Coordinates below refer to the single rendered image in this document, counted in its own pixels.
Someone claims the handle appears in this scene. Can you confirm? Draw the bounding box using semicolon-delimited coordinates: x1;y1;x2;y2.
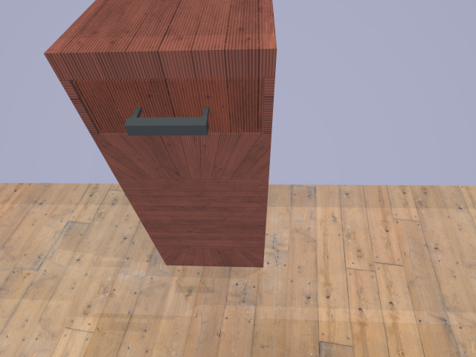
124;106;210;135

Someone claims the drawer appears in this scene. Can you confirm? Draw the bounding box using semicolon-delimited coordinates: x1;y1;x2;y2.
72;77;263;133

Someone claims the cabinet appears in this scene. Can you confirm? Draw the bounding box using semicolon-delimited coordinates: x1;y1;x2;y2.
44;0;277;268

